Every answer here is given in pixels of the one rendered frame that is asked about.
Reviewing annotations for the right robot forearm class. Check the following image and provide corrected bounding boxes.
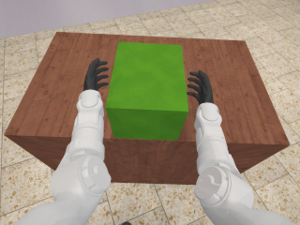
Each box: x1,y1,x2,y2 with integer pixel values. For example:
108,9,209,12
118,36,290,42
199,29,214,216
194,102,246,182

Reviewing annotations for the pedestal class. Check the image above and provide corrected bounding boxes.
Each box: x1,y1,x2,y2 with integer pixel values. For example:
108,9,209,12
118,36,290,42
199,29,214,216
4,32,290,186

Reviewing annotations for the robot left hand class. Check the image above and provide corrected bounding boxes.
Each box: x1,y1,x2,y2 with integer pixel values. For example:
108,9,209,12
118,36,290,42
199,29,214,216
83,58,109,91

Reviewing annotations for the carton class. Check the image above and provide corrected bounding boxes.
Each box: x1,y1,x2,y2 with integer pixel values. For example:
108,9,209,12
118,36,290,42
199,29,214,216
105,41,189,141

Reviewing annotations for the left robot forearm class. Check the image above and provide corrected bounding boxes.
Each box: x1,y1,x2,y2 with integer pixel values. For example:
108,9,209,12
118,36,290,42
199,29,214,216
56,89,105,170

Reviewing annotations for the robot right upper arm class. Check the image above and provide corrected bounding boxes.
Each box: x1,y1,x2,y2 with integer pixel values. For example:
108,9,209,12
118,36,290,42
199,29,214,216
194,166,296,225

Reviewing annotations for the robot right hand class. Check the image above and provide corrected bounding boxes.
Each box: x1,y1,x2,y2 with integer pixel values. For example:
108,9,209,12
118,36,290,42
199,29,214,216
187,70,214,105

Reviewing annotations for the robot left upper arm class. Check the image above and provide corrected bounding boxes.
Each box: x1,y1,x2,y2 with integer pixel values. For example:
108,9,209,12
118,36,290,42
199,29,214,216
13,155,112,225

